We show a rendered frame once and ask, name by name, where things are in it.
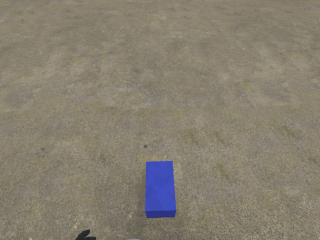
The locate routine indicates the left robot hand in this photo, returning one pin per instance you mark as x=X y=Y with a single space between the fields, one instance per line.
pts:
x=82 y=236

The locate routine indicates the carton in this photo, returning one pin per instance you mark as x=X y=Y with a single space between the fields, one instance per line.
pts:
x=160 y=201

